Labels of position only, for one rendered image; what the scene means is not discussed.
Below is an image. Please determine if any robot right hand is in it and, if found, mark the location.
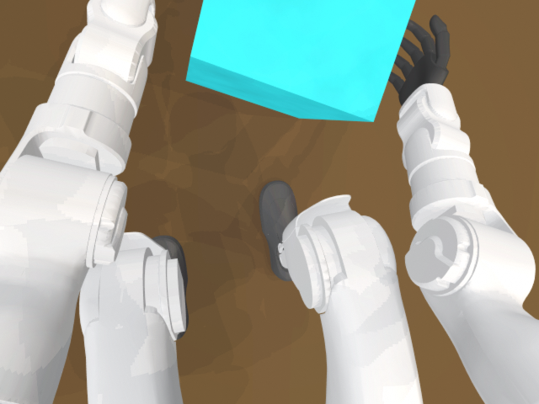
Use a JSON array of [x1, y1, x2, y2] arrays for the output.
[[388, 15, 451, 106]]

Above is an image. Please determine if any left robot thigh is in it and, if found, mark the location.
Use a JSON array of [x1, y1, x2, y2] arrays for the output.
[[84, 247, 186, 404]]

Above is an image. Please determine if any left robot forearm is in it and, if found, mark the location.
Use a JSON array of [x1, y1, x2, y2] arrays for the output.
[[0, 0, 157, 184]]

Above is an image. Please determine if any robot right foot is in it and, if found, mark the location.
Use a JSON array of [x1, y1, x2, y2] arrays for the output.
[[259, 180, 298, 281]]

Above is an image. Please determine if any right robot forearm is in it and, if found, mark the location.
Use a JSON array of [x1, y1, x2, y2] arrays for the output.
[[397, 83, 517, 236]]

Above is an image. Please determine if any right robot upper arm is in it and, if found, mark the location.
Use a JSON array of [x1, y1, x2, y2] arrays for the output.
[[405, 215, 539, 404]]

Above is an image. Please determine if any carton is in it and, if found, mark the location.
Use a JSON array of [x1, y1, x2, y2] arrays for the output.
[[186, 0, 416, 122]]

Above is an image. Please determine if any left robot upper arm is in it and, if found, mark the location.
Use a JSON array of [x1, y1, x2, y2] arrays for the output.
[[0, 155, 128, 404]]

